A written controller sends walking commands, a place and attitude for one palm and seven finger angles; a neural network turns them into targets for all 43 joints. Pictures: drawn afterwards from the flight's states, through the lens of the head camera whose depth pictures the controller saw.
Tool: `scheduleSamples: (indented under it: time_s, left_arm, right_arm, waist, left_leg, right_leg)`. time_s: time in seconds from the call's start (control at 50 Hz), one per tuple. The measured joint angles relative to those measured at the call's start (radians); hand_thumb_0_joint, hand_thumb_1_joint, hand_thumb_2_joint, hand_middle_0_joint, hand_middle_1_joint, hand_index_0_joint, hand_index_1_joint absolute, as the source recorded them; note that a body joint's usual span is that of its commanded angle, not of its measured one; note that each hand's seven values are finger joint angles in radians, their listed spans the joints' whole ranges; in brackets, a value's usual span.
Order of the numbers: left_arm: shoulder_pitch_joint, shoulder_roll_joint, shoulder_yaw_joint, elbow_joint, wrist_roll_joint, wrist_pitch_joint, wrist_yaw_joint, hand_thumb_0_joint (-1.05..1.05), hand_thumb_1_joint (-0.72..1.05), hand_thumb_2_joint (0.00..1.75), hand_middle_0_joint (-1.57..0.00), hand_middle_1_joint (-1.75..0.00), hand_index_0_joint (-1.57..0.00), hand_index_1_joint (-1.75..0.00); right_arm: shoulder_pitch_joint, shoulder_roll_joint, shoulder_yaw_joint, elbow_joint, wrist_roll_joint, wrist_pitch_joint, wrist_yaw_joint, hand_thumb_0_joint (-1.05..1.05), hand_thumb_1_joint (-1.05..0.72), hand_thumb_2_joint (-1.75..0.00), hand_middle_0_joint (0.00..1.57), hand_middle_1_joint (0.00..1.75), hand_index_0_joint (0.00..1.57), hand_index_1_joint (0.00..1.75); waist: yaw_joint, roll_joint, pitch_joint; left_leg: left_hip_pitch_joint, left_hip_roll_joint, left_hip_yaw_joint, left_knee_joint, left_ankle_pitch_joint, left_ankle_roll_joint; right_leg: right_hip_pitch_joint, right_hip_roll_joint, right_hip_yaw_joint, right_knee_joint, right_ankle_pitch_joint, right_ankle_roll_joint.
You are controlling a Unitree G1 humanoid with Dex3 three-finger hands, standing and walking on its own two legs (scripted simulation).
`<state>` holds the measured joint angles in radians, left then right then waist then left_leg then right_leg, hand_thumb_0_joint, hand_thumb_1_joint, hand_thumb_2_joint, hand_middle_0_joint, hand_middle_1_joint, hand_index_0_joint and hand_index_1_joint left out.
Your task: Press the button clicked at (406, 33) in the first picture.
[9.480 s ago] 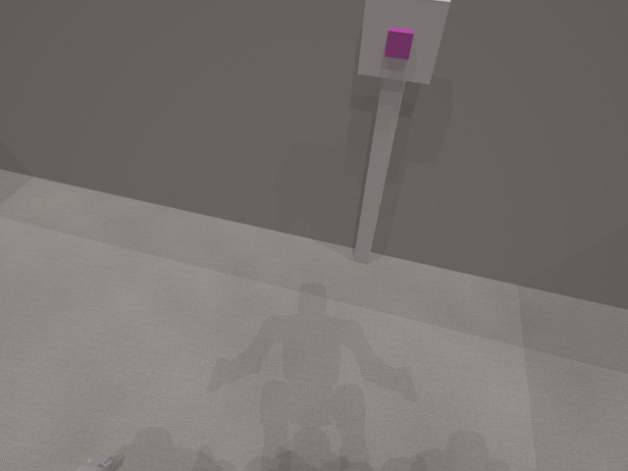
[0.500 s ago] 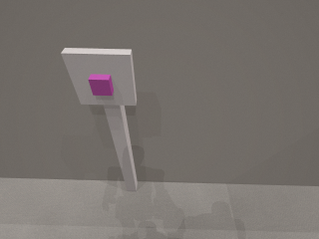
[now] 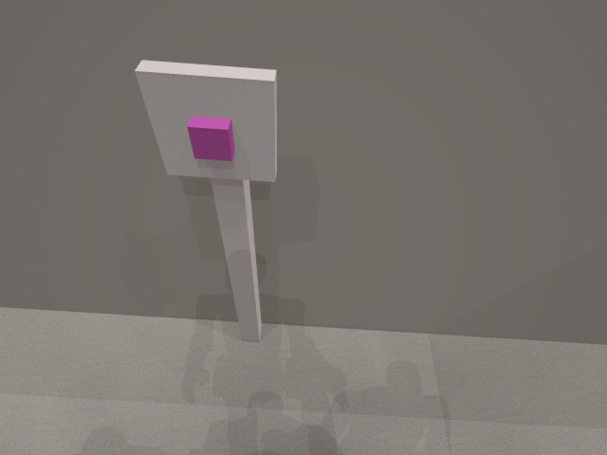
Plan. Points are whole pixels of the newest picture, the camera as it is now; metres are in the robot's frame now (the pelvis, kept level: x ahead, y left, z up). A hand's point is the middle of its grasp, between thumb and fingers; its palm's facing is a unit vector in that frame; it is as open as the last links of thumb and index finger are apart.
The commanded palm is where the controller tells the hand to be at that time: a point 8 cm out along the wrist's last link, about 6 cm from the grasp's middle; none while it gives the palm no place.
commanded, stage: come to a stop and stand still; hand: left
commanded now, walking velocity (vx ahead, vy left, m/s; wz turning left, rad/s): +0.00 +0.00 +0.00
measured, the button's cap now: (212, 137) +0.52 +0.18 +0.12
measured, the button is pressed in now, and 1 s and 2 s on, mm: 0 0 0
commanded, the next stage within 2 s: look again from close up in 0.54 s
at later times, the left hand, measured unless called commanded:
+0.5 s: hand out of the picture -0.04 +0.13 -0.17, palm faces +0.01 -0.99 -0.17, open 7.4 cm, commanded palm none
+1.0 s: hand out of the picture -0.01 +0.16 -0.17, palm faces +0.01 -0.97 -0.22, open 7.3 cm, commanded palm none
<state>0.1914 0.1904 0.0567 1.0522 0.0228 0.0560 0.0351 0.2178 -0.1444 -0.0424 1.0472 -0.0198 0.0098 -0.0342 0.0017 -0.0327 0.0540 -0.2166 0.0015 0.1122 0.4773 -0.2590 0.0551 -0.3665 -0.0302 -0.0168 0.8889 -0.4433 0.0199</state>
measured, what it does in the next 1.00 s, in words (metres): steps on the spot: right foot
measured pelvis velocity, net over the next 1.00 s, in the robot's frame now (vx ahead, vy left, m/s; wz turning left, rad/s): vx -0.02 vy -0.01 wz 0.00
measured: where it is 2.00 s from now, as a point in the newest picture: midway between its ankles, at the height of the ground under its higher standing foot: outside the picture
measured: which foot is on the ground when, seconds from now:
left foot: down 0.00-1.00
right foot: up 0.00-0.08, down 0.10-1.00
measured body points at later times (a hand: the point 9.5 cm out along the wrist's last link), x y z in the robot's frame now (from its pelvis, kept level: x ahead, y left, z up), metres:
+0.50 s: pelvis -0.03 -0.02 +0.00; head -0.03 -0.02 +0.45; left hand -0.04 +0.19 -0.16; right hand -0.06 -0.24 -0.16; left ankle +0.00 +0.09 -0.74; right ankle -0.05 -0.13 -0.74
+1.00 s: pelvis -0.02 -0.01 +0.00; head -0.02 -0.03 +0.45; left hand -0.01 +0.21 -0.15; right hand -0.03 -0.22 -0.17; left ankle +0.00 +0.09 -0.74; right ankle -0.05 -0.13 -0.74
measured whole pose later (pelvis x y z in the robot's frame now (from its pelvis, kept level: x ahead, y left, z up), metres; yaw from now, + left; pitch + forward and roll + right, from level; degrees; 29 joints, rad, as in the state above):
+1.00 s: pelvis -0.02 -0.01 +0.00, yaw +0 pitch -1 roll +0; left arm 0.30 0.13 -0.01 1.08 0.02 -0.03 0.05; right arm 0.32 -0.15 0.00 1.09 -0.02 -0.01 -0.02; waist -0.01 0.03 0.01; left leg -0.26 0.01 0.11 0.52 -0.24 0.03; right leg -0.20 -0.03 -0.05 0.53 -0.32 0.00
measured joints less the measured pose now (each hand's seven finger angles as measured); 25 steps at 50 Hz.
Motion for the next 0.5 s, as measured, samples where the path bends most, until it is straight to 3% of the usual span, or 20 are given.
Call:
scheduleSamples:
  time_s: [0.06,0.1,0.12,0.22,0.5]
  left_arm:
    - [0.022,-0.007,-0.016,0.013,-0.002,-0.01,0.0,0.0,0.91,0.89,-0.2,-0.29,-0.2,-0.3]
    - [0.038,-0.01,-0.027,0.021,-0.003,-0.024,0.002,0.0,0.91,0.89,-0.2,-0.29,-0.2,-0.3]
    - [0.045,-0.012,-0.032,0.03,-0.003,-0.033,0.005,0.0,0.91,0.89,-0.2,-0.29,-0.2,-0.3]
    - [0.07,-0.049,-0.057,0.065,-0.006,-0.05,0.005,0.0,0.91,0.89,-0.2,-0.29,-0.2,-0.3]
    - [0.11,-0.073,-0.068,0.087,-0.011,-0.056,0.004,0.0,0.91,0.89,-0.2,-0.29,-0.2,-0.3]
  right_arm:
    - [-0.016,-0.007,-0.001,0.007,0.003,-0.008,-0.002,0.0,-0.92,-0.9,0.2,0.3,0.2,0.3]
    - [-0.02,-0.009,0.0,0.01,0.01,-0.013,0.002,0.0,-0.92,-0.9,0.2,0.3,0.2,0.3]
    - [-0.025,-0.009,0.001,0.014,0.015,-0.015,0.004,0.0,-0.92,-0.9,0.2,0.3,0.21,0.3]
    - [-0.032,-0.024,0.003,0.034,0.019,-0.014,0.008,0.0,-0.93,-0.9,0.2,0.3,0.2,0.3]
    - [0.081,0.0,0.028,0.12,0.015,-0.005,0.012,0.0,-0.92,-0.9,0.2,0.3,0.2,0.3]
  waist:
    - [0.003,0.011,-0.012]
    - [0.007,0.007,-0.021]
    - [0.01,0.005,-0.023]
    - [-0.007,0.048,-0.022]
    - [-0.013,0.03,-0.021]
  left_leg:
    - [0.002,-0.005,0.006,-0.022,0.018,-0.001]
    - [-0.007,-0.014,0.015,-0.011,0.016,-0.006]
    - [-0.014,-0.017,0.024,0.0,0.012,-0.009]
    - [0.014,-0.001,0.02,-0.043,0.045,-0.019]
    - [0.024,0.021,0.007,-0.087,0.092,-0.038]
  right_leg:
    - [0.095,-0.009,-0.019,-0.168,0.023,0.007]
    - [0.172,-0.019,-0.019,-0.34,0.138,0.005]
    - [0.193,-0.022,-0.013,-0.389,0.138,0.0]
    - [0.215,-0.003,-0.018,-0.421,0.146,-0.014]
    - [0.227,0.023,-0.031,-0.466,0.19,-0.036]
